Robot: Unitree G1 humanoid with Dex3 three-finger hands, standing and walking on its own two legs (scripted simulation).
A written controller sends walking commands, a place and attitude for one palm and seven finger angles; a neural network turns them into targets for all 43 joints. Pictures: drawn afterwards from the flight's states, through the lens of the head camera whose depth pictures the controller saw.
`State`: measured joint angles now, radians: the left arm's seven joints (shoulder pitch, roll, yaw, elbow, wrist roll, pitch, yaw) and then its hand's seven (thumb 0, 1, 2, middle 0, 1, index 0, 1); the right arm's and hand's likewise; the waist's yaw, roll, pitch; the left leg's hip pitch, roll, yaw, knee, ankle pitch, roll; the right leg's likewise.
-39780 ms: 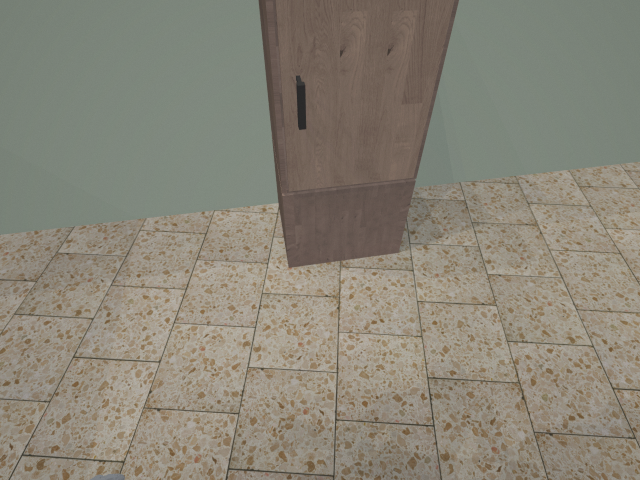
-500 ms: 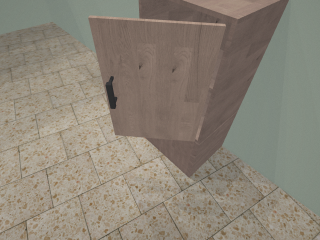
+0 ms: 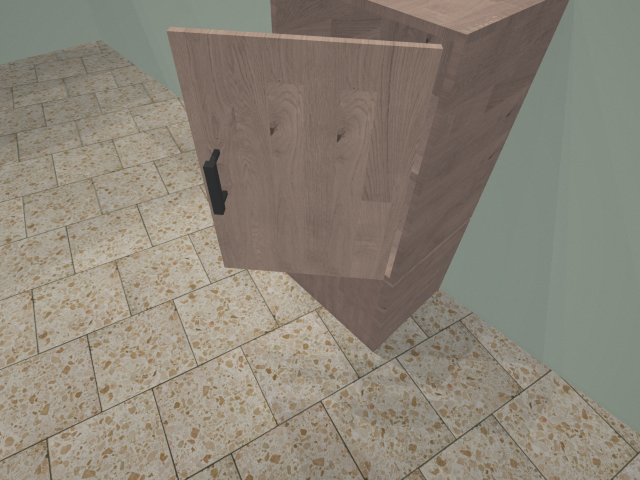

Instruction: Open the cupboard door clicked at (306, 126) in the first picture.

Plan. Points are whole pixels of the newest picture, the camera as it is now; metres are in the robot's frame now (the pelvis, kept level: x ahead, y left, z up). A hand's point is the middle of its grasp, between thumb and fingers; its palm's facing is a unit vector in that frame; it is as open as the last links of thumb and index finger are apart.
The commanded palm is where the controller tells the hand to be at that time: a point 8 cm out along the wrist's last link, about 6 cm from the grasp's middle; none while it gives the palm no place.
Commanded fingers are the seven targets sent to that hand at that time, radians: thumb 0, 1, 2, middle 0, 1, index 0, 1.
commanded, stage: look again from close up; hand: left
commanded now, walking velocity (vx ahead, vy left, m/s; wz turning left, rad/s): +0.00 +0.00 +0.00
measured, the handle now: (217, 182) +0.65 +0.25 -0.03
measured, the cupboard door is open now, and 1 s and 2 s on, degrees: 42 42 42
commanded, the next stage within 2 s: shuffle to correct the standing spot in 0.06 s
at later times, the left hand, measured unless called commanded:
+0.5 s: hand out of the picture -0.01 +0.18 -0.19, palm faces +0.08 -0.99 -0.14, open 7.4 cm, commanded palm none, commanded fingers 0.00 0.90 0.90 -0.20 -0.30 -0.20 -0.30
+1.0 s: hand out of the picture +0.11 +0.23 -0.20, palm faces +0.10 -0.98 -0.17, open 7.3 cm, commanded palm none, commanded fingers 0.00 0.90 0.90 -0.20 -0.30 -0.20 -0.30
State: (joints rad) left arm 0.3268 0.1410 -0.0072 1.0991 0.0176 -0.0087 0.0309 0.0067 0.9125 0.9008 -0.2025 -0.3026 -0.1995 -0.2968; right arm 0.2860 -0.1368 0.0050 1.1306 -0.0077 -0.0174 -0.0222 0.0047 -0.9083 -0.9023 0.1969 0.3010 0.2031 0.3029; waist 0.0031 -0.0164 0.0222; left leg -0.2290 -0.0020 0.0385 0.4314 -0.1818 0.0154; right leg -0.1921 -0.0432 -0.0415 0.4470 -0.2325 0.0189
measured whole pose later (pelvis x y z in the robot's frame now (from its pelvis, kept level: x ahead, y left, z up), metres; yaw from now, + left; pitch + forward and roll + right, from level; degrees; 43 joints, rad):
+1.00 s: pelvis +0.12 +0.06 -0.02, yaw +2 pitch -1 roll +0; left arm 0.31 0.15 0.04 1.05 0.02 0.03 0.03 0.01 0.92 0.90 -0.20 -0.30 -0.20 -0.30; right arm 0.26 -0.15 -0.03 1.04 -0.02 -0.02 -0.03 0.01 -0.93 -0.90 0.20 0.30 0.20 0.30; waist 0.02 -0.04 0.04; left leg -0.32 0.03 0.09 0.60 -0.26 0.01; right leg -0.24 -0.10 -0.08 0.65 -0.41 0.02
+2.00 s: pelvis +0.11 +0.07 +0.00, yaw +0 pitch +0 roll +0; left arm 0.28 0.17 -0.02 1.07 0.01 0.00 0.03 0.01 0.91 0.90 -0.20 -0.30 -0.20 -0.30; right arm 0.28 -0.16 0.02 1.10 -0.01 -0.02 -0.02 0.00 -0.90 -0.90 0.20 0.30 0.20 0.30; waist 0.00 -0.01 0.03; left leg -0.23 -0.01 0.08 0.46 -0.23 0.04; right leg -0.20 -0.02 -0.04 0.46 -0.26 0.00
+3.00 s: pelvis +0.13 +0.10 +0.00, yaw +0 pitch -1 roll +0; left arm 0.26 0.18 -0.01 1.11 0.02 0.01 0.03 0.01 0.91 0.90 -0.20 -0.30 -0.20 -0.30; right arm 0.24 -0.16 0.02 1.15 -0.01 -0.03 -0.03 0.00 -0.90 -0.90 0.20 0.30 0.20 0.30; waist 0.00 -0.03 0.03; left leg -0.16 -0.06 0.10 0.40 -0.24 0.08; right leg -0.13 -0.06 -0.02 0.42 -0.27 0.04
